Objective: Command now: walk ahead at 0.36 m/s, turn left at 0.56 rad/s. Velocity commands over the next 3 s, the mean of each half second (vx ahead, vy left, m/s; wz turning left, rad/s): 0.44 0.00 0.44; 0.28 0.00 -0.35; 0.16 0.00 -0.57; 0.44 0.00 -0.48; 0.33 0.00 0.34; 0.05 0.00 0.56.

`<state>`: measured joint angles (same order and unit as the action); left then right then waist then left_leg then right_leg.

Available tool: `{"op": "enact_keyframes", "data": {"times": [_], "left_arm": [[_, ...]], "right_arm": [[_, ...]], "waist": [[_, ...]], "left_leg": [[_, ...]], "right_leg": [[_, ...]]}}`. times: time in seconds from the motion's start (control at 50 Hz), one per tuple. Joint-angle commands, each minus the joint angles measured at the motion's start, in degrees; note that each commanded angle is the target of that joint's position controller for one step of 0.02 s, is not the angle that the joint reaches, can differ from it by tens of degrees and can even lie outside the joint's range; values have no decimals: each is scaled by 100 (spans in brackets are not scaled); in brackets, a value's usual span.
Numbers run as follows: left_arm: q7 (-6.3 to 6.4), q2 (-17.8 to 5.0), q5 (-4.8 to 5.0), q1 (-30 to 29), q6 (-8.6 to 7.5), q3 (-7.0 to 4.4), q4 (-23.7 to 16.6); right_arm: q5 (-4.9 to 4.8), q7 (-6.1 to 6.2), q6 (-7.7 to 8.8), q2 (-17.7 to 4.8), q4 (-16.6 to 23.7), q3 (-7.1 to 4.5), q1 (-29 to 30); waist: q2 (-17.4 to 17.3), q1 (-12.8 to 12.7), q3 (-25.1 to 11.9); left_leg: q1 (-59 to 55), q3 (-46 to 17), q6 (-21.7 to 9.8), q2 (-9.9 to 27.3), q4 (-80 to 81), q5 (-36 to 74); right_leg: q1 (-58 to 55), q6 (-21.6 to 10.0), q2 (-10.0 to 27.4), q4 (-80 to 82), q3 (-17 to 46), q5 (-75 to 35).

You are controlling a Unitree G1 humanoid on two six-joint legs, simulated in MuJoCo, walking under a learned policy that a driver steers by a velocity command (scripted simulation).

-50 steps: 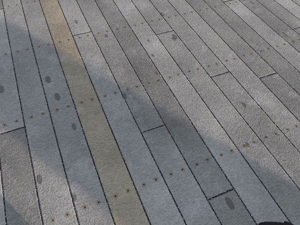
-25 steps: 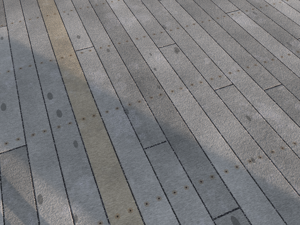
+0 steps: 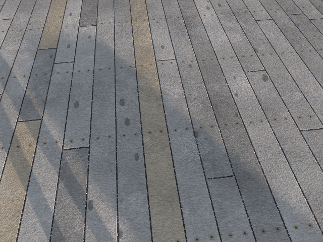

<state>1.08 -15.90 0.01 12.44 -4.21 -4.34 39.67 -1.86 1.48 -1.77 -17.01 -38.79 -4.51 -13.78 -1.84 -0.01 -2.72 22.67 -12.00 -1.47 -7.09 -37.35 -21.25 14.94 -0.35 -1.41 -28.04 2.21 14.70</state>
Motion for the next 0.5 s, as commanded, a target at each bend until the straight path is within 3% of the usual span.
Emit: {"op": "enact_keyframes", "data": {"times": [0.02, 0.04, 0.06, 0.1, 0.14, 0.24, 0.26, 0.32, 0.36, 0.38, 0.4, 0.42, 0.44, 0.46, 0.48, 0.5], "left_arm": [[13, -1195, -168, 535, -103, -351, -181], [65, -874, -53, 298, -112, -256, -205], [88, -736, -9, 232, -110, -202, -265], [112, -707, -42, 366, -139, -160, -191], [87, -684, -104, 589, -186, -145, -99], [34, -838, -49, 782, -115, -179, 79], [30, -973, -20, 826, -102, -216, 122], [-36, -1054, 108, 1035, -65, -240, 333], [-79, -1201, 200, 1048, -16, -277, 447], [-83, -1274, 222, 1013, 6, -285, 497], [-72, -1239, 240, 1000, 37, -246, 561], [-51, -1076, 194, 1099, 5, -151, 556], [-111, -395, 18, 1404, -84, 113, 238], [-127, -434, 137, 1366, -239, 128, 397], [-135, -942, 372, 761, -266, -48, 220], [-117, -877, 360, 444, -265, -26, 99]], "right_arm": [[0, -67, 286, -637, 863, -128, 716], [40, -103, 294, -757, 697, -178, 503], [93, -123, 280, -723, 530, -192, 298], [140, -188, 304, -540, 527, -156, 395], [86, -225, 316, -364, 600, -100, 552], [75, -356, 325, -212, 773, -14, 1124], [61, -399, 337, -125, 865, 32, 1312], [22, -487, 366, -84, 961, 79, 1512], [51, -510, 387, -214, 997, 37, 1408], [67, -497, 394, -388, 935, -53, 1066], [62, -464, 400, -609, 700, -199, 205], [60, -374, 372, -948, 468, -366, -724], [171, -266, 380, -1666, 358, -480, -1398], [188, -244, 428, -1425, 355, -371, -1625], [229, -287, 493, -1071, 276, -229, -1303], [172, -286, 523, -886, 186, -171, -962]], "waist": [[1447, -177, 826], [1223, -83, 910], [1007, -50, 754], [781, -146, 752], [743, -239, 727], [769, -476, 864], [868, -536, 906], [727, -555, 1072], [816, -373, 1011], [909, -102, 742], [818, 429, 210], [687, 889, -427], [-801, 818, -1460], [-951, 903, -2472], [-560, 910, -1563], [-529, 694, -775]], "left_leg": [[3188, 123, -38, 630, -2157, -493], [3250, 179, 46, 677, -2405, -47], [3073, 295, 138, 739, -2600, 247], [2899, 484, 260, 840, -2997, 904], [2845, 572, 343, 931, -3006, 1309], [2391, 990, 439, 1068, -1509, 1898], [2207, 1097, 401, 1125, -1173, 1928], [1661, 1308, 104, 1058, -380, 1486], [1106, 1513, -177, 864, 45, 984], [473, 1659, -333, 648, 249, 865], [-822, 1832, -534, 374, 648, 1175], [-2512, 1576, -682, 451, 511, 1416], [-4931, -1261, -1519, 2330, 654, 714], [-4867, -3280, -1938, 3148, 1756, 309], [-4210, -2292, -1526, 2911, 1873, 373], [-3319, -1382, -1301, 2716, 1909, 676]], "right_leg": [[-1257, -1256, 2532, 1979, 3469, 3395], [-1268, -1061, 2232, 1964, 2834, 2869], [-1341, -849, 1951, 1923, 2226, 2236], [-1138, -714, 1717, 1996, 1292, 1023], [-1085, -761, 1623, 2018, 702, 364], [-1149, -732, 1533, 2010, -365, -566], [-1107, -743, 1650, 2050, -392, -509], [-1221, -766, 1812, 2083, -565, -690], [-1415, -757, 1945, 1770, -637, -1814], [-1502, -685, 1915, 1241, -784, -3215], [-1304, -550, 1742, 158, -1063, -4485], [-396, -354, 1512, -1167, -1192, -4314], [2038, 78, 754, -3684, -1080, -769], [2411, 72, 125, -4827, 274, 1932], [2894, -15, 392, -5131, 540, 1580], [3010, -88, 680, -4882, 349, 1100]]}}
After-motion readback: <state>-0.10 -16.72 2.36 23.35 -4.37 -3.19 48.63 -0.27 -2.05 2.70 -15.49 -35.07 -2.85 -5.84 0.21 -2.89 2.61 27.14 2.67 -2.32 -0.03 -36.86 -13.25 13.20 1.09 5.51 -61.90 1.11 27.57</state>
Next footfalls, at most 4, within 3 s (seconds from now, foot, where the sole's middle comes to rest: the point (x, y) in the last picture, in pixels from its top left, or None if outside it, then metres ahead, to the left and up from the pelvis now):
0.42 left None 0.27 0.22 -0.77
0.90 right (156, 233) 0.58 0.07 -0.77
1.34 left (103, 232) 0.58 0.30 -0.77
1.84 right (191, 202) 0.71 -0.08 -0.77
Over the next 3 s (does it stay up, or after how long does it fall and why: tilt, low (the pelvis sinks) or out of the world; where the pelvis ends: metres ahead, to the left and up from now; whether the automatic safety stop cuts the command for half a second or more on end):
stays up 0.98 -0.16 0.01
